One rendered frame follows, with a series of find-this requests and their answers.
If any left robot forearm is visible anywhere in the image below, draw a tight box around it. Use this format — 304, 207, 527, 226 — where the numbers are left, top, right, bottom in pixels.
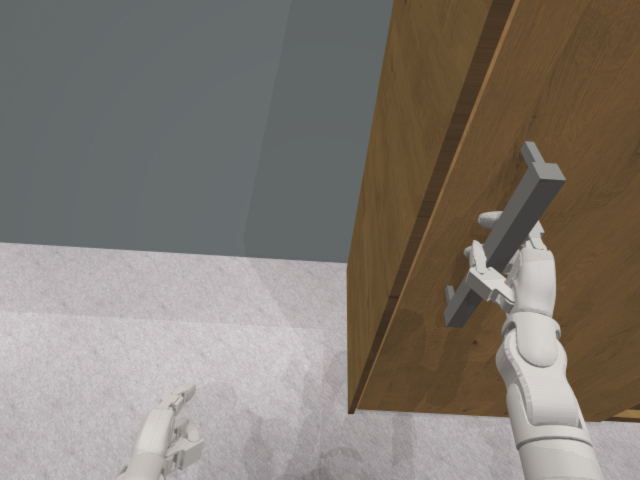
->
114, 453, 167, 480

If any left robot hand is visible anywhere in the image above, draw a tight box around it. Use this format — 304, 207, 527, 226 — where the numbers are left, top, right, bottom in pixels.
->
131, 384, 204, 475

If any right robot forearm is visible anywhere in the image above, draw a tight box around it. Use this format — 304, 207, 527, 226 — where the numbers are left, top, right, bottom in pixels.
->
496, 312, 604, 480

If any right robot hand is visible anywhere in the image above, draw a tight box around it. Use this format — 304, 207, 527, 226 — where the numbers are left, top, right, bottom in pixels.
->
463, 211, 556, 318

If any handle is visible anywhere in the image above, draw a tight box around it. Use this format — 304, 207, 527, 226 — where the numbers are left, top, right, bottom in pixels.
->
444, 141, 566, 328

